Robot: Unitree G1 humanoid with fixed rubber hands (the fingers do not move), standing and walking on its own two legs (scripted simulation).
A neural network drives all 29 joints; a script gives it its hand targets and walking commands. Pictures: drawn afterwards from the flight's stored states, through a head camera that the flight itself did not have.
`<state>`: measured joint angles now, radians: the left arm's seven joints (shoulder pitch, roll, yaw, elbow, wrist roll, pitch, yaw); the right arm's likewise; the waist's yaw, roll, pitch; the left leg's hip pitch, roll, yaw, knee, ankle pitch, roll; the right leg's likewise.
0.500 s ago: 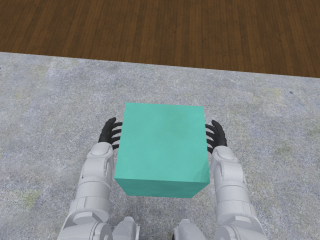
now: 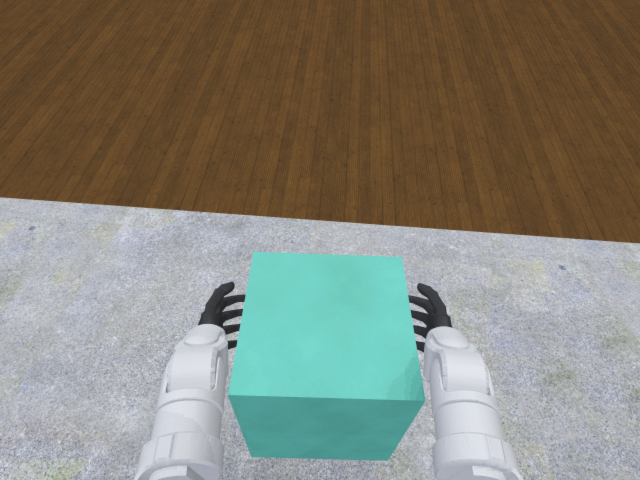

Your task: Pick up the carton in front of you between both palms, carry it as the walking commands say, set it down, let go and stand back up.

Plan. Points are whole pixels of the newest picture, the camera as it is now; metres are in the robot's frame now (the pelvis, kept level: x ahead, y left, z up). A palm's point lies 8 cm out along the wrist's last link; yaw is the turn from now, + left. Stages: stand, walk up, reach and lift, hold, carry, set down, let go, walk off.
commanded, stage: reach and lift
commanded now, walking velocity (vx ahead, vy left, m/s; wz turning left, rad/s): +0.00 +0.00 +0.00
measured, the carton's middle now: (323, 360) +0.30 +0.00 -0.05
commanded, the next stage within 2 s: hold in 0.84 s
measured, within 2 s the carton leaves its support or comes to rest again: neither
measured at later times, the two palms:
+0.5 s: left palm (211, 325) +0.30 +0.15 +0.03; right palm (436, 328) +0.31 -0.15 +0.03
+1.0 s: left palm (209, 323) +0.29 +0.15 +0.05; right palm (444, 326) +0.30 -0.15 +0.06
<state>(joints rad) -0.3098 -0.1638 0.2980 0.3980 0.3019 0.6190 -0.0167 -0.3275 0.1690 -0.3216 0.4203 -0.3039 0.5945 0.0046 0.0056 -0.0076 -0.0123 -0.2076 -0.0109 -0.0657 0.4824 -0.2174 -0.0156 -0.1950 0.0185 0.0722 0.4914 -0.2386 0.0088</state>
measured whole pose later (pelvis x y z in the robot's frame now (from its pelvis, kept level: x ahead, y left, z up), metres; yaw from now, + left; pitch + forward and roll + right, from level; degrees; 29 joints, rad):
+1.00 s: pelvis +0.01 +0.00 +0.01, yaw +0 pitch -7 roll +0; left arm -0.21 -0.14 0.17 0.17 0.25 0.75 0.00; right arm -0.22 0.14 -0.19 0.19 -0.25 0.73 -0.01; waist 0.00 0.00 0.02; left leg -0.05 -0.01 -0.07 0.34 -0.17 -0.01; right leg -0.04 0.01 0.07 0.35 -0.19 0.01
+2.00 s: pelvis +0.01 +0.00 +0.01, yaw +0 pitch -8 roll +0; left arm -0.22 -0.14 0.17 0.17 0.26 0.78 -0.01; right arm -0.23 0.15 -0.20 0.19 -0.26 0.76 0.00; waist 0.00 0.00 0.04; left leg -0.04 -0.01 -0.07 0.35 -0.18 -0.01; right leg -0.03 0.01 0.07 0.36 -0.20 0.01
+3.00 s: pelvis +0.43 -0.07 +0.00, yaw +0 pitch +4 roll +0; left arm 0.10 -0.14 0.03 -0.48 -0.01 1.11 0.15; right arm 0.09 0.14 -0.06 -0.49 0.00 1.12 -0.16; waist 0.02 0.02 -0.11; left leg -0.38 0.11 0.06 1.14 -0.39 0.00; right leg -0.39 -0.05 -0.27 0.50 -0.19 -0.08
